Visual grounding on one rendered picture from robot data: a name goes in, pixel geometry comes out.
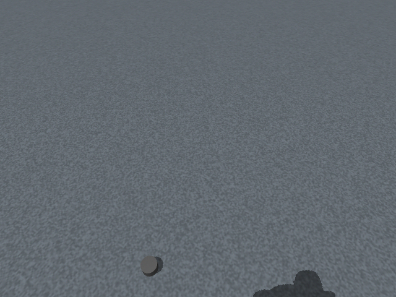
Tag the tin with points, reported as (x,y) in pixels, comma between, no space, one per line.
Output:
(149,266)

